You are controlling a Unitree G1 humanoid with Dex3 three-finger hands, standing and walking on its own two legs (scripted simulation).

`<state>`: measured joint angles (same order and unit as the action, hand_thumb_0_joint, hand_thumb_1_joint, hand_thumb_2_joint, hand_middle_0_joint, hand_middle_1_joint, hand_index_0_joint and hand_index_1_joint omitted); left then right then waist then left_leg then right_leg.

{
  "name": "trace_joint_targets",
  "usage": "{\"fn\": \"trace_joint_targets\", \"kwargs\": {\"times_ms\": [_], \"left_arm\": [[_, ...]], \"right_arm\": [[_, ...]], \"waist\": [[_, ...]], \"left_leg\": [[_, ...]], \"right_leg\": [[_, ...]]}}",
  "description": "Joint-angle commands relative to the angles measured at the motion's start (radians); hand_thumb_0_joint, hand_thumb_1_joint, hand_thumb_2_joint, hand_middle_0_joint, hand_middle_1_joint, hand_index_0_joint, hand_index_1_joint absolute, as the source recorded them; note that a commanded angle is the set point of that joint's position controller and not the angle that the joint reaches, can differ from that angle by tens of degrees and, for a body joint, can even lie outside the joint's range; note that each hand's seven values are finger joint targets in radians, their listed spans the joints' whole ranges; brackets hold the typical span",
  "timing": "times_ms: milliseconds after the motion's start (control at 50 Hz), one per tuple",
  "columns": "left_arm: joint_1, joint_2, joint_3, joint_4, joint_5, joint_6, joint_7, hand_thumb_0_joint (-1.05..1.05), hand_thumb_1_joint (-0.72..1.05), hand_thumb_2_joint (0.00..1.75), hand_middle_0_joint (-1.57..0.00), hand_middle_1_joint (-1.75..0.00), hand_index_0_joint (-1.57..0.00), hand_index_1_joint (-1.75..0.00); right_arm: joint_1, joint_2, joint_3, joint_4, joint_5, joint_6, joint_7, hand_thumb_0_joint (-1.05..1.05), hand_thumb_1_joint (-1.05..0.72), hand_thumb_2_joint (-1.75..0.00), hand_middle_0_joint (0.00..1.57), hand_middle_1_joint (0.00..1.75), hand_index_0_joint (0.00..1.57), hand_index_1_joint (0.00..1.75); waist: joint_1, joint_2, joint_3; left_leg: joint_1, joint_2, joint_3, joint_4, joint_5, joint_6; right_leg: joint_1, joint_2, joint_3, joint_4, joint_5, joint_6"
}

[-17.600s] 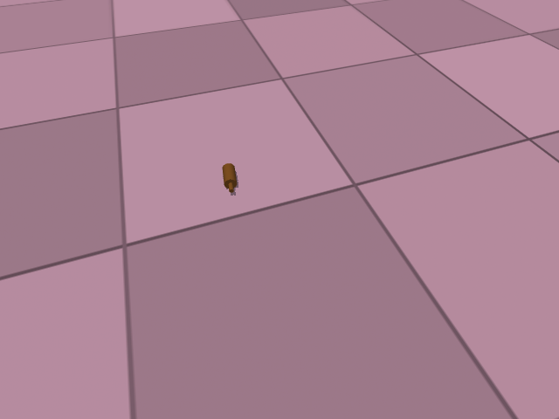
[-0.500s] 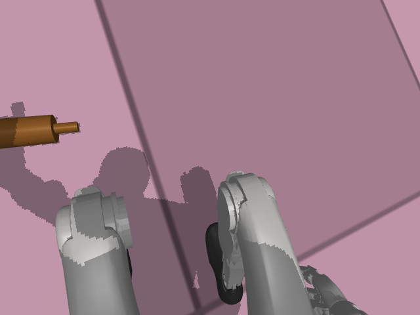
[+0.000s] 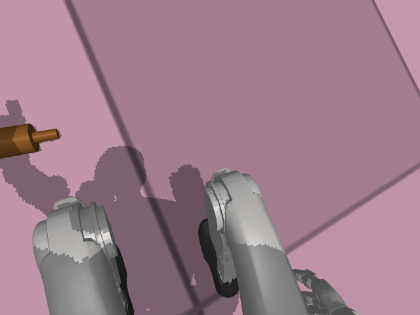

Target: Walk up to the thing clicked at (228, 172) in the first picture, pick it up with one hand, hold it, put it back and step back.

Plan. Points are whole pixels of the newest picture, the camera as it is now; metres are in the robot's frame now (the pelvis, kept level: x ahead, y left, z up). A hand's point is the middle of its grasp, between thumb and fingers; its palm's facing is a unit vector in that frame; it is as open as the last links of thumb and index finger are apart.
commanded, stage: close in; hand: left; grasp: from above
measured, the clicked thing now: (14, 140) +0.47 +0.34 -0.29
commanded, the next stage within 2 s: rest palm in 0.26 s
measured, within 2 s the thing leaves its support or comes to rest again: neither
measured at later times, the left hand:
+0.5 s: hand out of the picture +0.44 +0.36 -0.20, palm faces -0.44 -0.11 -0.89, open 14.0 cm
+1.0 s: hand out of the picture +0.44 +0.35 -0.24, palm faces -0.45 -0.12 -0.89, open 14.4 cm
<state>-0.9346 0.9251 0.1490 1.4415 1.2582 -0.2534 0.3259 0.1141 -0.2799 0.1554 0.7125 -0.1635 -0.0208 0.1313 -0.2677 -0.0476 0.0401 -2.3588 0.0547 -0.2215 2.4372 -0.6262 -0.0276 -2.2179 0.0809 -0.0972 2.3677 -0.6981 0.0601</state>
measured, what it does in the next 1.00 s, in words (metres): stands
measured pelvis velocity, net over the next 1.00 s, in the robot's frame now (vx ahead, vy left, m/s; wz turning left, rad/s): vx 0.01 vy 0.00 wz -0.06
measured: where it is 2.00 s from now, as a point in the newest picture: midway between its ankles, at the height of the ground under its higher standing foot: (172, 283)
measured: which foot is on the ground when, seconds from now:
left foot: down 0.00-1.00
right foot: down 0.00-1.00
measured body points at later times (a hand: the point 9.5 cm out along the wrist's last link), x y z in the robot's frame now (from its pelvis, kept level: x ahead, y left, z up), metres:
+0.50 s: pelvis +0.00 +0.00 -0.01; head +0.25 +0.12 +0.35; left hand +0.46 +0.36 -0.15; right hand +0.09 -0.27 -0.09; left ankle +0.08 +0.14 -0.28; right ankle +0.10 -0.12 -0.28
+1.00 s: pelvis +0.01 +0.00 -0.02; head +0.27 +0.12 +0.33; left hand +0.46 +0.35 -0.19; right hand +0.08 -0.26 -0.10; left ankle +0.08 +0.14 -0.28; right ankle +0.10 -0.12 -0.28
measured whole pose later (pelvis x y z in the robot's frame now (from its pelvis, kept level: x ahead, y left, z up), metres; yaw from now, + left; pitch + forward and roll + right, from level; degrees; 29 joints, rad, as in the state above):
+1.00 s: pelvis +0.01 +0.00 -0.02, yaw -3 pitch +27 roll -12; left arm -0.94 1.04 0.17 1.61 1.30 -0.33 0.52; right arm 0.04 -0.30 0.27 0.70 -0.28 -0.12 0.16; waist -0.32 -0.14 0.13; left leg -2.37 0.05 -0.29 2.54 -0.67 -0.04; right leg -2.21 0.11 -0.15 2.42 -0.71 0.07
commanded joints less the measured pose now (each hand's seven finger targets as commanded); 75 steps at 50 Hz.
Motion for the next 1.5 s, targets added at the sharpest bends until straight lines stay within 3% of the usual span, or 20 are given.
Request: {"fn": "trace_joint_targets", "kwargs": {"times_ms": [0,100,180,300,380,440,520,720,840,900,920,960,1020,1040,1080,1120,1160,1240,1280,1480], "left_arm": [[-0.28,0.333,0.035,-0.188,-0.042,-0.042,-0.004,0.0,-0.59,1.06,-0.09,-0.98,-0.07,-1.0],[-0.292,0.29,0.012,-0.202,-0.021,-0.103,-0.007,0.0,-0.59,1.1,-0.09,-1.0,-0.07,-1.02],[-0.254,0.268,-0.008,-0.114,-0.007,-0.126,0.02,0.0,-0.58,1.12,-0.09,-1.01,-0.07,-1.03],[-0.298,0.333,0.045,-0.096,0.045,-0.14,0.095,0.0,-0.53,1.13,-0.09,-1.06,-0.08,-1.07],[-0.305,0.352,0.046,-0.05,0.08,-0.129,0.148,0.0,-0.55,1.08,-0.07,-1.0,-0.05,-1.02],[-0.305,0.314,0.025,0.02,0.081,-0.116,0.178,0.0,-0.57,1.09,-0.07,-0.97,-0.04,-1.01],[-0.318,0.362,0.022,0.036,0.091,-0.093,0.207,0.0,-0.55,1.1,-0.08,-1.0,-0.05,-1.02],[-0.276,0.384,0.027,0.053,0.054,-0.062,0.228,0.0,-0.56,1.01,-0.06,-0.97,-0.05,-0.99],[-0.223,0.398,0.048,0.059,0.022,-0.067,0.229,0.0,-0.58,1.04,-0.07,-0.96,-0.04,-0.99],[-0.224,0.407,0.036,0.05,0.036,-0.068,0.229,0.0,-0.57,1.02,-0.06,-0.96,-0.04,-0.98],[-0.221,0.419,0.061,0.047,0.026,-0.073,0.235,0.0,-0.58,1.02,-0.06,-0.96,-0.04,-0.98],[-0.208,0.421,0.062,0.063,0.022,-0.075,0.239,0.0,-0.6,1.04,-0.06,-0.94,-0.03,-0.97],[-0.24,0.387,0.022,0.05,0.027,-0.08,0.239,0.0,-0.59,1.03,-0.07,-0.94,-0.03,-0.97],[-0.23,0.403,0.043,0.061,0.024,-0.079,0.244,0.0,-0.6,1.04,-0.07,-0.94,-0.03,-0.97],[-0.223,0.4,0.042,0.062,0.025,-0.085,0.252,0.0,-0.59,1.04,-0.07,-0.94,-0.03,-0.98],[-0.201,0.402,0.035,0.096,0.044,-0.079,0.254,0.0,-0.58,1.04,-0.07,-0.95,-0.03,-0.98],[-0.229,0.405,0.044,0.082,0.036,-0.08,0.261,0.0,-0.59,1.04,-0.07,-0.95,-0.03,-0.98],[-0.251,0.374,0.002,0.073,0.03,-0.08,0.26,0.0,-0.59,1.04,-0.07,-0.95,-0.03,-0.99],[-0.23,0.404,0.03,0.089,0.036,-0.081,0.27,0.0,-0.57,1.05,-0.07,-0.96,-0.04,-0.99],[-0.228,0.39,0.006,0.105,0.037,-0.074,0.282,0.0,-0.57,1.03,-0.07,-0.97,-0.05,-1.0]], "right_arm": [[0.171,-0.262,-0.083,-0.017,-0.002,-0.002,-0.015,0.0,-0.89,-0.89,0.2,0.3,0.2,0.3],[0.192,-0.266,-0.088,-0.001,-0.013,0.003,-0.013,0.0,-0.9,-0.89,0.2,0.3,0.2,0.3],[0.175,-0.266,-0.074,0.002,-0.018,0.01,-0.009,0.0,-0.9,-0.89,0.2,0.3,0.2,0.3],[0.161,-0.279,-0.061,0.005,-0.035,0.009,-0.006,0.0,-0.89,-0.89,0.2,0.3,0.2,0.3],[0.141,-0.283,-0.051,0.003,-0.045,-0.003,-0.003,0.0,-0.89,-0.9,0.2,0.3,0.2,0.3],[0.132,-0.287,-0.046,0.007,-0.059,-0.015,-0.001,0.0,-0.89,-0.9,0.2,0.3,0.2,0.3],[0.121,-0.293,-0.032,0.002,-0.067,-0.041,-0.002,0.0,-0.89,-0.9,0.2,0.3,0.2,0.3],[0.111,-0.309,0.001,0.004,-0.098,-0.081,0.007,0.0,-0.9,-0.9,0.2,0.3,0.2,0.3],[0.088,-0.32,0.011,-0.008,-0.102,-0.088,0.013,0.0,-0.9,-0.9,0.2,0.3,0.2,0.3],[0.079,-0.324,0.016,-0.024,-0.106,-0.094,0.019,0.0,-0.9,-0.9,0.2,0.3,0.2,0.3],[0.08,-0.329,0.015,-0.021,-0.108,-0.094,0.018,0.0,-0.9,-0.9,0.2,0.3,0.2,0.3],[0.077,-0.33,0.017,-0.021,-0.108,-0.098,0.019,0.0,-0.9,-0.9,0.2,0.3,0.2,0.3],[0.079,-0.323,0.025,-0.009,-0.111,-0.102,0.024,0.0,-0.9,-0.9,0.2,0.3,0.2,0.3],[0.071,-0.333,0.024,-0.027,-0.115,-0.105,0.025,0.0,-0.9,-0.9,0.2,0.3,0.2,0.3],[0.072,-0.335,0.024,-0.013,-0.112,-0.103,0.025,0.0,-0.9,-0.9,0.2,0.3,0.2,0.3],[0.073,-0.34,0.024,-0.018,-0.123,-0.106,0.029,0.0,-0.9,-0.9,0.2,0.3,0.2,0.3],[0.07,-0.34,0.023,-0.017,-0.121,-0.106,0.03,0.0,-0.9,-0.9,0.2,0.3,0.2,0.3],[0.058,-0.337,0.032,-0.012,-0.122,-0.116,0.035,0.0,-0.9,-0.9,0.2,0.3,0.2,0.3],[0.06,-0.35,0.031,-0.019,-0.125,-0.117,0.035,0.0,-0.9,-0.9,0.2,0.3,0.2,0.3],[0.038,-0.351,0.043,-0.031,-0.128,-0.134,0.042,0.0,-0.9,-0.9,0.2,0.3,0.2,0.3]], "waist": [[0.019,0.318,-0.672],[0.004,0.364,-0.673],[0.011,0.346,-0.629],[0.013,0.386,-0.638],[0.002,0.418,-0.635],[-0.028,0.389,-0.581],[-0.023,0.402,-0.585],[-0.041,0.426,-0.591],[-0.029,0.405,-0.593],[-0.036,0.401,-0.577],[-0.035,0.39,-0.586],[-0.036,0.383,-0.568],[-0.046,0.409,-0.549],[-0.053,0.382,-0.556],[-0.041,0.407,-0.568],[-0.053,0.419,-0.552],[-0.059,0.398,-0.539],[-0.065,0.409,-0.531],[-0.064,0.414,-0.546],[-0.07,0.408,-0.513]], "left_leg": [[0.49,-0.014,0.129,-0.189,0.084,0.056],[0.566,-0.012,0.112,-0.195,0.098,0.042],[0.549,-0.01,0.109,-0.191,0.107,0.045],[0.601,-0.007,0.098,-0.193,0.153,0.041],[0.599,-0.002,0.101,-0.186,0.153,0.038],[0.574,-0.001,0.094,-0.181,0.124,0.038],[0.544,0.0,0.101,-0.165,0.091,0.039],[0.543,0.006,0.091,-0.133,0.131,0.038],[0.526,0.011,0.081,-0.129,0.13,0.038],[0.518,0.013,0.08,-0.121,0.13,0.041],[0.511,0.015,0.078,-0.116,0.139,0.042],[0.505,0.016,0.075,-0.116,0.125,0.042],[0.513,0.017,0.072,-0.116,0.119,0.038],[0.51,0.018,0.068,-0.109,0.126,0.04],[0.534,0.018,0.065,-0.12,0.14,0.034],[0.557,0.023,0.062,-0.116,0.157,0.034],[0.523,0.022,0.062,-0.112,0.137,0.036],[0.537,0.022,0.06,-0.11,0.127,0.033],[0.536,0.023,0.057,-0.111,0.144,0.032],[0.517,0.025,0.053,-0.106,0.107,0.031]], "right_leg": [[0.332,0.011,-0.078,-0.273,0.192,-0.072],[0.286,0.01,-0.105,-0.256,0.193,-0.08],[0.267,0.015,-0.114,-0.256,0.201,-0.078],[0.255,0.017,-0.134,-0.22,0.231,-0.08],[0.253,0.021,-0.134,-0.211,0.238,-0.08],[0.213,0.023,-0.146,-0.202,0.215,-0.08],[0.24,0.026,-0.13,-0.208,0.201,-0.081],[0.284,0.033,-0.144,-0.182,0.252,-0.073],[0.3,0.04,-0.159,-0.182,0.254,-0.071],[0.307,0.041,-0.152,-0.178,0.259,-0.071],[0.324,0.043,-0.156,-0.184,0.272,-0.067],[0.317,0.043,-0.157,-0.185,0.258,-0.068],[0.297,0.045,-0.161,-0.179,0.251,-0.07],[0.307,0.044,-0.166,-0.182,0.259,-0.066],[0.307,0.046,-0.176,-0.171,0.264,-0.07],[0.301,0.049,-0.177,-0.166,0.277,-0.069],[0.299,0.047,-0.175,-0.169,0.268,-0.068],[0.288,0.047,-0.181,-0.167,0.256,-0.069],[0.313,0.049,-0.181,-0.165,0.276,-0.067],[0.29,0.054,-0.186,-0.163,0.244,-0.069]]}}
